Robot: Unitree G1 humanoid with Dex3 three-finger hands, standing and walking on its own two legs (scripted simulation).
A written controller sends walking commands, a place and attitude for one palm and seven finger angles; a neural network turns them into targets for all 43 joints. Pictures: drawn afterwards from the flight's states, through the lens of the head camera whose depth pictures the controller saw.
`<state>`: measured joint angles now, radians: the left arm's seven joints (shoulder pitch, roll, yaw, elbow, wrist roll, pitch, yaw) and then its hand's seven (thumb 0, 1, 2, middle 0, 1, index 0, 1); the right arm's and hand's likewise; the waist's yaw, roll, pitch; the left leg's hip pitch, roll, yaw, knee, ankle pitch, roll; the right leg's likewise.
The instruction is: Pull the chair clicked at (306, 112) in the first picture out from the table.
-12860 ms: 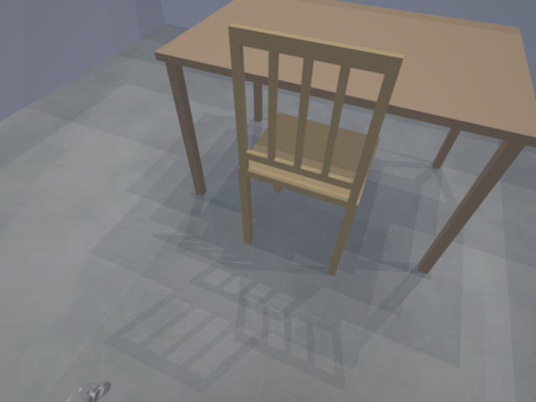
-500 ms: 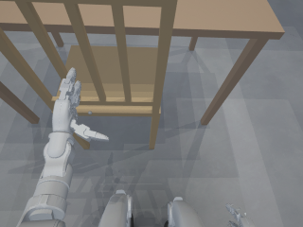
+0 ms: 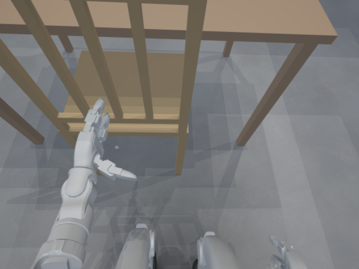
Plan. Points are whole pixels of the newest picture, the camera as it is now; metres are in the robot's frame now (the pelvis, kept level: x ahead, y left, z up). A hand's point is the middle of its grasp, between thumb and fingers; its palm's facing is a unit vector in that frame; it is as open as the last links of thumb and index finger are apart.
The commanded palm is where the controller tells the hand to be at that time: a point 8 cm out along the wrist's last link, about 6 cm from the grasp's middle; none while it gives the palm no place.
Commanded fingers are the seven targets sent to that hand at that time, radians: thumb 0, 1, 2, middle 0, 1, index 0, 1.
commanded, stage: aim the fingers beside a spindle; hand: left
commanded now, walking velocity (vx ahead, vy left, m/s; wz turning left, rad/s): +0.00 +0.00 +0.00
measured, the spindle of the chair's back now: (104, 74) +0.53 +0.18 +0.06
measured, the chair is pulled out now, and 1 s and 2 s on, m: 0.00 0.00 0.00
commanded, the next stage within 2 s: push the fingers through the gap in 0.32 s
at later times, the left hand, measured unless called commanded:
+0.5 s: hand (106, 136) +0.39 +0.16 +0.03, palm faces +0.07 -1.00 -0.07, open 16.9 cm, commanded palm +0.37 +0.21 +0.03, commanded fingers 0.00 -0.50 0.30 -0.06 -0.08 -0.06 -0.08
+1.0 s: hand (107, 116) +0.44 +0.17 +0.02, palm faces +0.02 -1.00 -0.04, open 16.9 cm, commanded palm +0.42 +0.21 +0.03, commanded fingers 0.00 -0.50 0.30 -0.06 -0.08 -0.06 -0.08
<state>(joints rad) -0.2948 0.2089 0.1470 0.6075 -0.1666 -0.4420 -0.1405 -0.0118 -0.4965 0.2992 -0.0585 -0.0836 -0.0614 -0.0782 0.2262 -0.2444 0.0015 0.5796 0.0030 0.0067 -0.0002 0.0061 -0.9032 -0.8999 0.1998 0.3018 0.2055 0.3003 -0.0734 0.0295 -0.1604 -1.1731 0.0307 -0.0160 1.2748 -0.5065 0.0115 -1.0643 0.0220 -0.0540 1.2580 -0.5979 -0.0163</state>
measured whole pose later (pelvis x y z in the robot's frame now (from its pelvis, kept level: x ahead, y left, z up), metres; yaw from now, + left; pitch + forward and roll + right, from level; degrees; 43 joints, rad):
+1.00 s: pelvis +0.00 +0.00 -0.01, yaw -1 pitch +25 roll -3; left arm -0.55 0.32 0.28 0.81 -0.13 -0.47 -0.13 -0.01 -0.50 0.30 -0.06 -0.08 -0.06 -0.08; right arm 0.27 -0.24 0.01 0.63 -0.01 0.02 0.01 0.00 -0.90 -0.90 0.20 0.30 0.20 0.30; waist -0.11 0.04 -0.16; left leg -1.22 0.04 -0.01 1.30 -0.51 0.02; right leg -1.11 0.03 -0.05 1.27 -0.60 -0.01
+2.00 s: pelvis +0.00 +0.00 -0.01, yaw -2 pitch +27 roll -4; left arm -0.76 0.39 0.38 1.03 -0.07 -0.50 -0.12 -0.01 -0.50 0.30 -0.06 -0.08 -0.07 -0.08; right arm 0.31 -0.24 0.02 0.62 -0.04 0.11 0.04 0.00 -0.90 -0.90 0.20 0.30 0.21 0.30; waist -0.16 0.03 -0.16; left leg -1.27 0.05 -0.02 1.30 -0.52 0.01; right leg -1.16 0.05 -0.05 1.27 -0.59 -0.01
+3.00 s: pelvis +0.00 +0.01 -0.01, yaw -1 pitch +28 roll -4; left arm -0.80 0.37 0.32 1.05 -0.07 -0.51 -0.07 0.00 0.63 0.78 -0.48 -1.42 -0.47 -1.43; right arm 0.31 -0.24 0.01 0.64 -0.04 0.13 0.04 0.00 -0.90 -0.90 0.20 0.30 0.20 0.30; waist -0.16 0.04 -0.16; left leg -1.29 0.04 -0.02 1.31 -0.51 0.02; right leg -1.17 0.04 -0.05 1.28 -0.59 -0.01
